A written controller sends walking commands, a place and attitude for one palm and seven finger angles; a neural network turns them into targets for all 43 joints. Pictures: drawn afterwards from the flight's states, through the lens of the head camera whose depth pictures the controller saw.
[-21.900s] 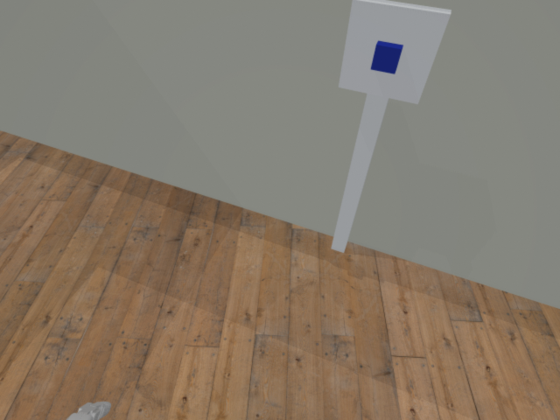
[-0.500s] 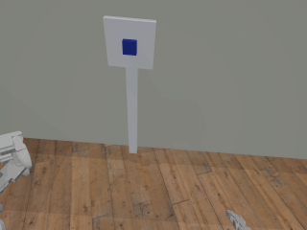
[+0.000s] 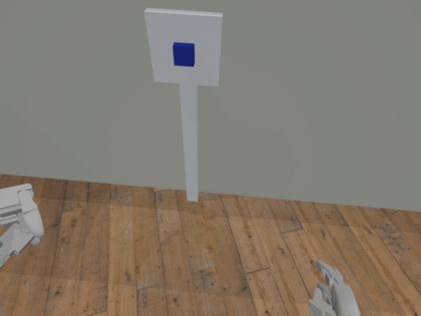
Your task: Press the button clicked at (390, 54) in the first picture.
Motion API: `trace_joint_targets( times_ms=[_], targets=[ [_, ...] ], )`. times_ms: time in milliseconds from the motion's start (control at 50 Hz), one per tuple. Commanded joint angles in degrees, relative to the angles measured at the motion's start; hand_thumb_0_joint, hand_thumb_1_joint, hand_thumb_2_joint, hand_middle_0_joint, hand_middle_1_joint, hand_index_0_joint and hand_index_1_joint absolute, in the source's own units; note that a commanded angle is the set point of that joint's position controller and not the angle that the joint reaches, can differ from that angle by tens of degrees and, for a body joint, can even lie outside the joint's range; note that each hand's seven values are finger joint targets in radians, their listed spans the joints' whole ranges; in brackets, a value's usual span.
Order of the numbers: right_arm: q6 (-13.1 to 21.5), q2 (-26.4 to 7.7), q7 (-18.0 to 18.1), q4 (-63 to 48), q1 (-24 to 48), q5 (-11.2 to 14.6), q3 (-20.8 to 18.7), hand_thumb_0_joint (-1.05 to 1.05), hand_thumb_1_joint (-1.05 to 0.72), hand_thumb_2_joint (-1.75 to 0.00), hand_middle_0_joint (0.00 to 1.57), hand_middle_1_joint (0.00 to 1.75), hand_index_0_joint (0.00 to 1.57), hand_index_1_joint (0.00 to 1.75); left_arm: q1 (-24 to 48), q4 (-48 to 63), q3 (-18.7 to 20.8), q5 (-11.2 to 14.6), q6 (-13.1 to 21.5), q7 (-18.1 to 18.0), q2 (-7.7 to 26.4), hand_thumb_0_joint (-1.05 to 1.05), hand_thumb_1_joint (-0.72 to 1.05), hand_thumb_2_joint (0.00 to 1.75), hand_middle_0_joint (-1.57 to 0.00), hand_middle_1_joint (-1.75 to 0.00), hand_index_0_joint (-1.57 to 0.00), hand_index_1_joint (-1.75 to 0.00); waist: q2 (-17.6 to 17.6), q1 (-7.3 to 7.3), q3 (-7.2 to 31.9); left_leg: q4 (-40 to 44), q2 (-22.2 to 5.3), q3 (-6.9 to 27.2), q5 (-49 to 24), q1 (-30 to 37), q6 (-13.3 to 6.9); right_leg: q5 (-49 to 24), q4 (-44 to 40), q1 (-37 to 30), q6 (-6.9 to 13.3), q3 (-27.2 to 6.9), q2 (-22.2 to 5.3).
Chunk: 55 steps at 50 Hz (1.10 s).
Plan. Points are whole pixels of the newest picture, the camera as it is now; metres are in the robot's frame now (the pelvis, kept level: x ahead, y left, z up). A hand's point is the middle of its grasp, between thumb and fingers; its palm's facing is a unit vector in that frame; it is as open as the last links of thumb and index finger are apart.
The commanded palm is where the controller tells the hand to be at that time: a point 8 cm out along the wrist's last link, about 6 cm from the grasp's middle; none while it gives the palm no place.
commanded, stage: stop stepping back and stand still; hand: left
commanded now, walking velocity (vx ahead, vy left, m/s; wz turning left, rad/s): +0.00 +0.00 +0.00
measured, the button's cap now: (184, 54) +0.79 +0.13 +0.11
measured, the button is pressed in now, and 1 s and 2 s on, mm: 0 0 0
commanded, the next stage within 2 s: let the arm hang, fingers relaxed in 0.28 s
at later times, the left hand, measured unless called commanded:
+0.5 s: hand (67, 270) +0.19 +0.27 +0.00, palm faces +0.14 -0.87 -0.47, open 3.0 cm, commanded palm none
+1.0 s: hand out of the picture -0.09 +0.22 -0.16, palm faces +0.06 -0.97 -0.25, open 5.9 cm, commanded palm none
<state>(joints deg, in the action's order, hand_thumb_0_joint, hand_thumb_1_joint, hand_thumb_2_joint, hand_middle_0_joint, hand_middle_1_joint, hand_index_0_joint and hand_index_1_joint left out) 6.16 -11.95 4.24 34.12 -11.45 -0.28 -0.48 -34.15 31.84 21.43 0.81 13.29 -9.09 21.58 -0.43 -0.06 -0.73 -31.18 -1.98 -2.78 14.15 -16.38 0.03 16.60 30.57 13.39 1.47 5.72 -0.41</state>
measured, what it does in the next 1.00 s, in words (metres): stands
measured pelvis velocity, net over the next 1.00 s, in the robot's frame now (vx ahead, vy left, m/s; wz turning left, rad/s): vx -0.02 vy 0.02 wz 0.03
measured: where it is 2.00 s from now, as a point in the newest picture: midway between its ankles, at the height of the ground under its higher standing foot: outside the picture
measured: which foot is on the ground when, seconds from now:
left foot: down 0.00-1.00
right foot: down 0.00-1.00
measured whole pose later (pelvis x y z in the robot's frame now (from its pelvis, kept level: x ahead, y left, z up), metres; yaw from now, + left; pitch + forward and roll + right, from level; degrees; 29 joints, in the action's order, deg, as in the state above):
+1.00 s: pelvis -0.02 +0.02 +0.01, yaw +1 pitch -1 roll -1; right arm -2.1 -7.9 0.6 63.2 -19.1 -1.3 0.0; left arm -20.8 -66.3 1.1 -0.7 -1.6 -1.4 11.3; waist 1.6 -0.5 -3.3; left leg -26.1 0.3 -2.3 9.9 -14.9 -2.0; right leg 12.3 25.0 11.2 -0.1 6.4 -2.3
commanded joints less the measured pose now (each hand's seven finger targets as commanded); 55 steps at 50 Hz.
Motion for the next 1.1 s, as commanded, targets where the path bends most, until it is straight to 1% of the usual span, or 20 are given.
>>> trace_joint_targets(
  times_ms=[0, 60, 140, 180, 340, 360, 380, 400, 440, 460, 480, 540, 580, 660, 740, 760, 780, 840, 960, 1080],
  targets=[
    [2.50, -6.14, -0.11, -8.39, 3.64, 0.56, -2.15, 0.00, -0.90, -0.90, 0.20, 0.30, 0.20, 0.30, -1.75, 10.51, 5.27, 0.91, 2.92, -0.66, 7.19, 0.00, 0.90, 0.90, -1.30, -1.50, -1.30, -1.50, 1.02, 0.50, 6.70, 3.63, -3.19, 3.90, -12.94, 1.03, -0.94, -17.28, -6.53, -5.48, -0.38, -8.61, -4.85],
    [2.02, -6.11, -0.33, -8.89, 3.69, 0.39, -2.01, 0.00, -0.90, -0.90, 0.20, 0.30, 0.20, 0.30, -2.31, 11.70, 5.27, 1.19, 2.46, -0.80, 7.55, 0.00, 0.90, 0.90, -1.30, -1.50, -1.30, -1.50, 1.37, 0.56, 8.71, 3.53, -2.49, 3.41, -14.12, 3.01, -0.53, -19.42, -6.49, -5.73, -0.03, -8.42, -5.41],
    [1.54, -6.06, 0.11, -9.59, 4.55, 0.34, -1.56, 0.00, -0.90, -0.90, 0.20, 0.30, 0.20, 0.30, -2.20, 12.53, 5.34, 1.23, 1.98, -0.88, 8.10, 0.00, 0.90, 0.90, -1.30, -1.50, -1.30, -1.50, 3.95, 0.20, 7.68, 6.14, -3.31, 4.33, -16.00, 3.52, -0.79, -17.42, -6.09, -5.35, -0.88, -6.33, -3.66],
    [1.52, -6.18, 0.46, -9.72, 4.90, 0.27, -1.54, 0.00, -0.90, -0.90, 0.20, 0.30, 0.20, 0.30, -1.79, 12.43, 5.92, 1.32, 1.80, -0.89, 8.88, 0.00, 0.90, 0.90, -1.30, -1.50, -1.30, -1.50, 3.72, 0.00, 6.83, 7.35, -3.35, 4.68, -14.90, 3.31, -0.72, -15.39, -6.59, -4.96, -1.17, -5.79, -3.05],
    [1.29, -6.08, 0.50, -9.30, 4.69, 0.27, -1.43, 0.00, -0.90, -0.90, 0.20, 0.30, 0.20, 0.30, -1.40, 9.84, 4.34, 1.21, 1.36, -0.87, 7.25, 0.00, 0.90, 0.90, -1.30, -1.50, -1.30, -1.50, 2.25, 0.03, 5.57, 8.61, -2.62, 4.56, -9.27, 2.09, -0.76, -11.52, -9.52, -5.23, -1.30, -6.15, -3.18],
    [3.72, -18.52, -5.43, 5.28, 7.66, 0.31, -4.85, 0.00, -0.90, -0.90, 0.20, 0.30, 0.20, 0.30, 6.39, -36.29, -16.07, -4.03, -7.49, 7.56, 3.03, 0.00, 0.90, 0.90, -1.30, -1.50, -1.30, -1.50, 3.16, 2.06, 0.86, -0.96, -4.36, 5.45, -15.47, -3.17, -1.21, -17.07, -1.09, 2.23, 0.22, -3.52, -7.76],
    [0.61, -14.65, -5.20, 5.19, 3.17, 0.62, -4.90, 0.00, -0.90, -0.90, 0.20, 0.30, 0.20, 0.30, 6.40, -37.72, -15.00, -3.11, -11.24, 8.62, 1.23, 0.00, 0.90, 0.90, -1.26, -1.46, -1.26, -1.46, 2.33, 1.06, 4.97, -0.20, -4.39, 4.23, -17.98, 1.02, -0.77, -15.58, -3.06, 2.96, 0.68, -7.21, -7.50],
    [-1.03, -13.26, -5.06, 4.72, 1.08, 0.17, -4.01, 0.00, -0.90, -0.90, 0.20, 0.30, 0.20, 0.30, 8.21, -39.41, -15.09, -3.02, -11.99, 8.77, 0.65, 0.00, 0.90, 0.90, -1.23, -1.42, -1.23, -1.42, 0.02, 1.09, 5.71, -0.03, -4.88, 5.50, -13.80, 0.15, -1.75, -10.63, -2.38, 3.14, 1.04, -5.48, -6.86],
    [-2.77, -12.72, -4.85, 4.49, 1.75, -0.50, -2.83, 0.00, -0.90, -0.90, 0.20, 0.30, 0.20, 0.30, 12.24, -45.28, -15.75, -3.05, -12.37, 9.01, 0.90, 0.00, 0.90, 0.90, -1.15, -1.34, -1.15, -1.34, -6.63, 0.51, 4.32, 1.23, -4.85, 7.75, -9.85, -3.21, -3.25, -6.82, -2.18, 1.89, 1.03, -5.01, -5.95],
    [-3.23, -12.90, -4.76, 5.16, 2.22, -0.82, -2.56, 0.00, -0.90, -0.90, 0.20, 0.30, 0.20, 0.30, 14.02, -49.01, -16.14, -3.02, -12.38, 9.04, 1.32, 0.00, 0.90, 0.90, -1.12, -1.30, -1.12, -1.30, -9.51, 0.40, 4.21, 0.88, -4.29, 7.99, -9.67, -2.75, -3.24, -6.79, -2.81, 1.92, 1.49, -6.00, -6.62],
    [-3.81, -12.73, -4.77, 5.85, 2.07, -1.01, -2.50, 0.00, -0.90, -0.90, 0.20, 0.30, 0.20, 0.30, 16.09, -52.88, -16.48, -3.03, -12.60, 8.91, 1.64, 0.00, 0.90, 0.90, -1.08, -1.26, -1.08, -1.26, -10.62, 0.66, 3.71, 0.96, -3.74, 7.94, -9.87, -2.03, -2.98, -5.68, -3.08, 2.56, 2.28, -6.26, -7.29],
    [-5.45, -9.82, -4.59, 10.02, 1.32, -1.63, -0.98, 0.00, -0.90, -0.90, 0.20, 0.30, 0.20, 0.30, 18.73, -65.09, -18.33, -2.44, -13.72, 8.40, -0.11, 0.00, 0.90, 0.90, -0.97, -1.14, -0.97, -1.14, -4.16, 0.43, 3.14, 3.91, -3.33, 7.48, -10.15, -1.32, -2.36, -4.50, -3.68, 0.69, 1.69, -6.18, -7.21],
    [-5.88, -9.49, -4.49, 12.53, 1.06, -1.61, -0.31, 0.00, -0.90, -0.90, 0.20, 0.30, 0.20, 0.30, 18.81, -72.00, -19.03, -2.16, -14.15, 8.11, -0.25, 0.00, 0.90, 0.90, -0.90, -1.06, -0.90, -1.06, 4.28, -0.25, 2.14, 7.96, -4.02, 9.08, -7.02, -3.39, -2.51, -0.80, -4.10, -2.34, 0.64, -5.33, -5.65],
    [-6.36, -6.98, -3.86, 17.79, -0.98, -1.34, 0.01, 0.00, -0.90, -0.90, 0.20, 0.30, 0.20, 0.30, 17.02, -82.74, -19.29, -1.57, -13.78, 7.96, -1.60, 0.00, 0.90, 0.90, -0.75, -0.90, -0.75, -0.90, 9.25, -0.57, 2.21, 10.48, -3.43, 8.01, -0.37, -2.64, -1.89, -0.26, -7.37, -4.58, 0.99, -5.76, -5.91],
    [-6.85, -5.80, -3.33, 21.49, -4.27, -1.14, -0.52, 0.00, -0.90, -0.90, 0.20, 0.30, 0.20, 0.30, 16.13, -88.55, -19.11, -1.57, -13.68, 7.94, -2.68, 0.00, 0.90, 0.90, -0.60, -0.74, -0.60, -0.74, 8.75, -0.21, 0.11, 12.64, -3.75, 8.68, 4.94, -2.28, -1.91, 1.17, -10.04, -4.05, 1.25, -5.04, -5.80],
    [-6.89, -5.77, -3.25, 22.29, -5.14, -1.06, -0.59, 0.00, -0.90, -0.90, 0.20, 0.30, 0.20, 0.30, 15.89, -89.70, -19.22, -1.52, -13.59, 7.94, -2.75, 0.00, 0.90, 0.90, -0.57, -0.70, -0.57, -0.70, 7.58, -0.09, -0.40, 13.01, -3.77, 8.69, 5.60, -2.11, -1.82, 1.52, -10.45, -3.80, 1.23, -4.90, -5.86],
    [-6.98, -5.92, -3.20, 22.93, -5.86, -0.89, -0.84, 0.00, -0.90, -0.90, 0.20, 0.30, 0.20, 0.30, 15.36, -90.69, -19.31, -1.53, -13.45, 7.88, -2.67, 0.00, 0.90, 0.90, -0.53, -0.66, -0.53, -0.66, 4.46, -0.18, -0.69, 12.61, -3.83, 8.61, 4.94, -1.22, -1.96, 1.68, -11.08, -3.31, 1.24, -4.80, -5.87],
    [-7.11, -4.75, -3.01, 25.16, -8.51, -0.91, -0.94, 0.00, -0.90, -0.90, 0.20, 0.30, 0.20, 0.30, 14.76, -93.30, -19.53, -1.49, -13.42, 7.70, -3.73, 0.00, 0.90, 0.90, -0.42, -0.54, -0.42, -0.54, 2.33, 0.44, -2.31, 13.07, -3.74, 8.14, 5.82, -0.20, -1.95, 3.75, -11.85, -1.19, 1.16, -4.66, -6.09],
    [-7.13, -2.71, -2.86, 27.66, -10.48, -0.87, -0.99, 0.00, -0.90, -0.90, 0.20, 0.30, 0.20, 0.30, 12.79, -96.05, -19.68, -1.58, -13.41, 7.26, -5.22, 0.00, 0.90, 0.90, -0.20, -0.30, -0.20, -0.30, -0.99, 0.36, -4.22, 12.70, -3.36, 7.18, 4.96, 0.43, -2.18, 5.33, -12.35, 0.84, 0.99, -4.99, -6.28],
    [-7.11, -1.17, -2.82, 28.59, -11.07, -0.95, -0.90, 0.00, -0.90, -0.90, 0.20, 0.30, 0.20, 0.30, 11.91, -96.49, -19.52, -1.70, -13.42, 6.92, -6.64, 0.00, 0.90, 0.90, -0.20, -0.30, -0.20, -0.30, -0.29, 0.21, -5.87, 12.63, -3.22, 6.50, 4.88, -0.13, -2.03, 5.82, -11.86, 2.37, 0.72, -5.02, -5.94]
  ],
)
